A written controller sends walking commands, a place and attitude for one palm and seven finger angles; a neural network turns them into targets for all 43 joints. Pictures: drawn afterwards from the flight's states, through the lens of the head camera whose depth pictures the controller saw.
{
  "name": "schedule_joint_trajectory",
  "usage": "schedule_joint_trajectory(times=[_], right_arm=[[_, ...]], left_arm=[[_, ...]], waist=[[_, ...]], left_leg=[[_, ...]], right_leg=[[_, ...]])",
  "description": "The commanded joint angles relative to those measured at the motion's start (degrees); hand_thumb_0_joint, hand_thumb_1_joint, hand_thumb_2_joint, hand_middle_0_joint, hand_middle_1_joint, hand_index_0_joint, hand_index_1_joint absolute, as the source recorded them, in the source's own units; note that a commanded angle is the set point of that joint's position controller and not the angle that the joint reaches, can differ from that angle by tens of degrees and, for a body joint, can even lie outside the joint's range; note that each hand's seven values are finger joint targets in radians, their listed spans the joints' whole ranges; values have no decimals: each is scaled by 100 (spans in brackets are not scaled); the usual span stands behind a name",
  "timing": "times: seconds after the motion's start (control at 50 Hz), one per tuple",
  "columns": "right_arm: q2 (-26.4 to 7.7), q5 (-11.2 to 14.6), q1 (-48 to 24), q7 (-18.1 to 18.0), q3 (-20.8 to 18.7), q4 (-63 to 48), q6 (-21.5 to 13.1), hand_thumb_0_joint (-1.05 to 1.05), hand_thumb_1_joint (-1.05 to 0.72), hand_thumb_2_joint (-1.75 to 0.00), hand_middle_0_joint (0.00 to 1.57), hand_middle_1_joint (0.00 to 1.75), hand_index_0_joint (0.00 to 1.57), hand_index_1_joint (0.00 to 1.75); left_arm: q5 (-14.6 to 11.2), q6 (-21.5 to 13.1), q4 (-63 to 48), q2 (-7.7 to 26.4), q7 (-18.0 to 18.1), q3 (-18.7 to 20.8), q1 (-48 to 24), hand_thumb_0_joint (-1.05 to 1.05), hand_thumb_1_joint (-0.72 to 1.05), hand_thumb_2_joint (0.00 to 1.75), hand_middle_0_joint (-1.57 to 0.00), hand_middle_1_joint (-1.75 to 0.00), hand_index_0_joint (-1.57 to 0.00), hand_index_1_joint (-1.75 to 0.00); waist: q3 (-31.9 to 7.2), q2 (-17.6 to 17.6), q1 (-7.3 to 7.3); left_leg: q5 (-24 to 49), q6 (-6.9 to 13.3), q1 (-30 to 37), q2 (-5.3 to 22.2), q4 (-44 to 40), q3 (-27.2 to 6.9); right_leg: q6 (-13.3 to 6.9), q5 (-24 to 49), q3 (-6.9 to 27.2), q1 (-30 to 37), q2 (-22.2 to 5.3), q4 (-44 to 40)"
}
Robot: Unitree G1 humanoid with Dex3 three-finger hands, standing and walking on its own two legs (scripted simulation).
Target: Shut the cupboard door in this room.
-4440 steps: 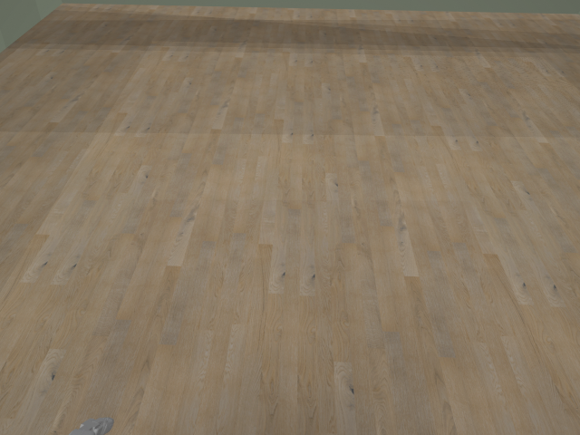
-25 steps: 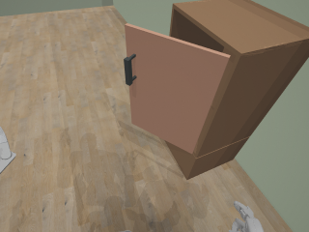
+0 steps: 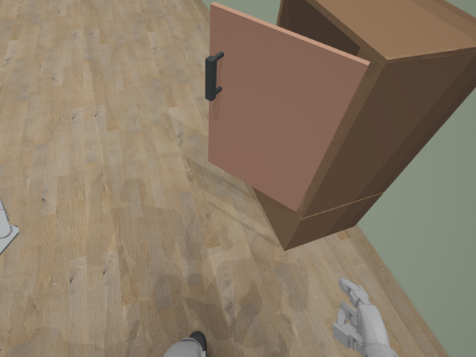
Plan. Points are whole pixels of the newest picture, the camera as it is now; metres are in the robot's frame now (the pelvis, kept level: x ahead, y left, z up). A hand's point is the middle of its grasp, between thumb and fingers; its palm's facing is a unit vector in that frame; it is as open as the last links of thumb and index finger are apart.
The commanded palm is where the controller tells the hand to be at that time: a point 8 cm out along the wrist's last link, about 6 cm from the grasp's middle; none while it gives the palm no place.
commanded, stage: stop stepping back and stand still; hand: left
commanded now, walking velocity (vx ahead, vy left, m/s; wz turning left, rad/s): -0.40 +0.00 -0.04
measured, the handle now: (215, 76) +0.80 +0.17 +0.00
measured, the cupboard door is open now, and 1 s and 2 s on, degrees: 36 36 36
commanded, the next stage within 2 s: let the arm hang, fingers relaxed in 0.88 s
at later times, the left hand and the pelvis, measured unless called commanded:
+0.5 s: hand out of the picture +0.13 +0.28 +0.17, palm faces +0.39 -0.84 -0.37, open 7.4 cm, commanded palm +0.06 +0.32 +0.19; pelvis -0.08 +0.02 +0.01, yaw -2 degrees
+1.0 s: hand out of the picture +0.12 +0.27 +0.17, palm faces +0.34 -0.82 -0.47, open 7.4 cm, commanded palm none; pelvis -0.09 +0.03 +0.01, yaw -2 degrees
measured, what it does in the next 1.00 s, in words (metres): steps on the spot: left foot, then right foot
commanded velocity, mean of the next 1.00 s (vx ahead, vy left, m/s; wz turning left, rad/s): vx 0.07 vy -0.05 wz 0.00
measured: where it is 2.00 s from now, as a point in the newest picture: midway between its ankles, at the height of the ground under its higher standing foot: outside the picture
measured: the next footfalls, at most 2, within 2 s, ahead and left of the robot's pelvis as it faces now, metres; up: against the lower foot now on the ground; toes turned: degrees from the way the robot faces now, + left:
left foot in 0.72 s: +0.00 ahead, +0.15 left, +0.00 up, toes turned +0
right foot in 0.88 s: -0.08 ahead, -0.05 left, +0.00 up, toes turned -3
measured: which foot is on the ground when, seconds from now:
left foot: down 0.00-0.56, up 0.58-0.70, down 0.72-1.00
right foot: down 0.00-0.74, up 0.76-0.86, down 0.88-1.00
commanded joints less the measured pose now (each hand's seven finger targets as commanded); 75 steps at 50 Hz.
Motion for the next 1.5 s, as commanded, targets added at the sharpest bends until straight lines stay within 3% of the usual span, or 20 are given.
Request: schedule_joint_trajectory(times=[0.0, 0.06, 0.12, 0.18, 0.26, 0.34, 0.46, 0.54, 0.58, 0.66, 0.74, 0.86, 0.94, 0.96, 1.0, 1.08, 1.14, 1.18, 1.22, 1.48], right_arm=[[-871, 75, 41, -90, -508, -581, -188, 0, -90, -90, 20, 30, 20, 30], [-801, 288, -295, -86, -462, -1082, -27, 0, -90, -90, 20, 30, 20, 30], [-760, 280, -352, -135, -303, -1273, 194, 0, -90, -90, 20, 30, 20, 30], [-916, 104, -116, -240, -296, -1066, 349, 0, -90, -90, 20, 30, 20, 30], [-1130, 243, 155, -391, -285, -952, 114, 0, -90, -90, 20, 30, 20, 30], [-1191, 196, 150, -379, -266, -967, -183, 0, -90, -90, 20, 30, 20, 30], [-970, 91, 253, -145, -285, -1017, -256, 0, -90, -90, 20, 30, 20, 30], [-921, 55, 356, -196, -355, -820, 120, 0, -90, -90, 20, 30, 20, 30], [-947, 94, 416, -195, -315, -744, 302, 0, -90, -90, 20, 30, 20, 30], [-1019, 140, 248, -300, -198, -653, 161, 0, -90, -90, 20, 30, 20, 30], [-1029, 157, 67, -318, -135, -804, 12, 0, -90, -90, 20, 30, 20, 30], [-906, 73, 105, -136, -173, -963, -37, 0, -90, -90, 20, 30, 20, 30], [-841, 139, 260, -101, -248, -899, 152, 0, -90, -90, 20, 30, 20, 30], [-1623, 134, 29, 409, -441, 244, -148, 0, -90, -90, 20, 30, 20, 30], [-1266, 137, 701, 284, -463, 315, 203, 0, -90, -90, 20, 30, 20, 30], [-1345, 66, 477, 209, -362, 154, 590, 0, -90, -90, 20, 30, 20, 30], [-1329, 1, 589, 175, -300, 453, 747, 0, -90, -90, 20, 30, 20, 30], [-1349, -14, 531, 177, -198, 735, 756, 0, -90, -90, 20, 30, 20, 30], [-1178, 7, 386, 151, -124, 995, 791, 0, -90, -90, 20, 30, 20, 30], [-824, 126, 972, 47, -158, 2235, 824, 0, -90, -90, 20, 30, 20, 30]], left_arm=[[44, -427, -1687, 1314, -44, 466, -725, 0, 90, 90, -20, -30, -20, -30], [-124, -296, -1611, 1699, -146, 1009, 137, 0, 90, 90, -20, -30, -20, -30], [-220, -147, -998, 1667, -155, 1085, 1089, 0, 90, 90, -20, -30, -20, -30], [-142, 123, -663, 1701, 12, 1041, 555, 0, 90, 90, -20, -30, -20, -30], [8, 202, 126, 1147, 62, 233, -526, 0, 90, 90, -20, -30, -20, -30], [49, 120, -858, 1024, 80, 78, -735, 0, 90, 90, -20, -30, -20, -30], [-2, 300, -1919, 1308, 66, 460, 642, 0, 90, 90, -20, -30, -20, -30], [-134, 517, -1076, 1349, 165, 800, 787, 0, 90, 90, -20, -30, -20, -30], [-97, 565, -783, 1193, 202, 581, 96, 0, 90, 90, -20, -30, -20, -30], [98, 534, -54, 855, 222, -93, -1109, 0, 90, 90, -20, -30, -20, -30], [106, 474, -434, 910, 140, -3, -840, 0, 90, 90, -20, -30, -20, -30], [106, 374, -1469, 1134, 119, 391, 42, 0, 90, 90, -20, -30, -20, -30], [-14, 449, -1007, 1119, 196, 531, 323, 0, 90, 90, -20, -30, -20, -30], [559, 1281, 3413, -116, -651, -2032, -359, 0, 90, 90, -20, -30, -20, -30], [492, 1736, 3611, -493, -841, -2144, -382, 0, 90, 90, -20, -30, -20, -30], [478, 1743, 4732, -273, -859, -2279, -1034, 0, 90, 90, -20, -30, -20, -30], [451, 1777, 5748, -195, -781, -2347, -1363, 0, 90, 90, -20, -30, -20, -30], [409, 1820, 6437, -260, -755, -2434, -1357, 0, 90, 90, -20, -30, -20, -30], [372, 1825, 7166, -417, -775, -2469, -1131, 0, 90, 90, -20, -30, -20, -30], [356, 1644, 9090, -676, -770, -2614, -810, 0, 90, 90, -20, -30, -20, -30]], waist=[[-2353, 898, -349], [-2036, 93, -376], [-791, 79, -429], [280, -1, -525], [986, 22, -577], [151, 1792, -393], [-1053, 1567, -374], [-304, -363, -440], [256, -548, -558], [825, 363, -593], [481, 1607, -477], [-262, 1234, -410], [-207, 8, -443], [294, 267, -743], [-379, 30, -608], [20, -1439, -433], [-129, -597, -468], [-141, 698, -363], [-30, 1051, -231], [420, 282, -396]], left_leg=[[2910, -73, 4224, 583, 181, -312], [1595, -95, 3731, 202, 380, -50], [-1039, -292, 2692, -238, 852, -33], [-1454, -422, 2104, -333, 1767, -566], [-1435, -134, 1959, -24, -65, -1101], [-4478, -370, 1073, 679, -2738, -2649], [-2714, -534, 1451, -11, -1499, -853], [-1797, -434, 1883, -456, 1785, -595], [-1871, -373, 1283, -286, 2651, -866], [-2414, -20, 1649, -99, 162, -723], [-4978, 362, 723, 1128, -2312, -3148], [-2897, -64, 741, 272, -1266, -1246], [-1553, -245, 1047, -231, 950, -617], [-680, -188, 811, 190, 1744, -685], [170, -182, 1440, 14, 1439, -823], [-338, -87, 1228, -213, 1366, -761], [701, -23, 1888, -72, 652, -1010], [1150, 229, 1765, 318, 6, -1632], [7, 272, 1348, 341, -490, -1711], [-513, 28, 2277, 135, -694, -1049]], right_leg=[[190, 2987, -104, -1129, -190, -294], [473, 3689, -39, -1263, -497, -361], [-7, 1420, 541, -2153, -1096, -1021], [-794, -1071, 1166, -3104, -1561, -1642], [-183, -259, 172, -2319, -572, -1066], [-43, -474, -313, -493, 326, 831], [-258, -21, -517, 492, 101, -374], [-1235, -2079, 1596, -2146, -1695, -1733], [-1352, -2412, 1763, -2563, -2008, -1741], [-543, -1557, 266, -2197, -964, -404], [-10, -360, -345, -1122, -5, 1814], [-212, 264, -327, 355, -222, -260], [-881, -351, 1644, -643, -1597, -1372], [-874, 2701, 537, -1228, -2023, -196], [-727, 3582, 85, -987, -1273, 562], [-817, 4005, 189, -779, -1369, 353], [-641, 3028, 89, -737, -1185, 452], [-262, 1440, -132, -436, -725, 510], [-231, 742, -70, 3, -643, 104], [-384, 1094, 140, -353, -865, -1098]])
